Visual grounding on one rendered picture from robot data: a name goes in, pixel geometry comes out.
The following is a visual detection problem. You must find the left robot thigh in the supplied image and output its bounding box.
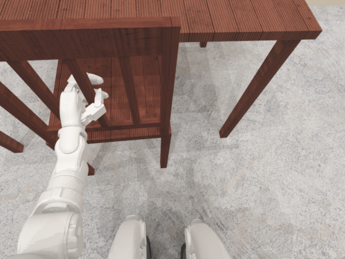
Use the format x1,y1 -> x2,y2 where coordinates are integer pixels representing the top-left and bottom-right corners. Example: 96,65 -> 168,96
107,219 -> 147,259

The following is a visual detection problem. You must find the robot left forearm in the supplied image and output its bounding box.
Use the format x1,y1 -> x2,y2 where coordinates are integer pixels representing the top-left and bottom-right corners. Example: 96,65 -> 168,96
17,126 -> 90,254

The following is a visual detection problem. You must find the right robot thigh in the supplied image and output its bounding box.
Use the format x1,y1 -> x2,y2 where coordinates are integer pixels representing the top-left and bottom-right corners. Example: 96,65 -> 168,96
184,223 -> 232,259

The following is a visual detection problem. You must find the robot thigh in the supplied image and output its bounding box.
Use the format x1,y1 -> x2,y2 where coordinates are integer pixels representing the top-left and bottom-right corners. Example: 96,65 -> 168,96
107,219 -> 147,259
184,223 -> 232,259

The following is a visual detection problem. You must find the left robot upper arm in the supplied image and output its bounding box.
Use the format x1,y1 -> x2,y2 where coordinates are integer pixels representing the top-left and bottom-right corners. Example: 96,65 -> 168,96
5,212 -> 84,259

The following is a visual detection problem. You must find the chair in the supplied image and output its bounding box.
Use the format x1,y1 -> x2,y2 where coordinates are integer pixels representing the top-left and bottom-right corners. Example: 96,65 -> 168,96
0,16 -> 181,176

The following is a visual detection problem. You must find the robot left hand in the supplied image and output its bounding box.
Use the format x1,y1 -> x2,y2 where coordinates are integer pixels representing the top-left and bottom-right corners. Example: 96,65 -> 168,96
60,73 -> 109,130

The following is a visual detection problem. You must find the table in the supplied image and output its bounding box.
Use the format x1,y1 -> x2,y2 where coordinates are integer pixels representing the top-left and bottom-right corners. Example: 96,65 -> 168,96
0,0 -> 323,153

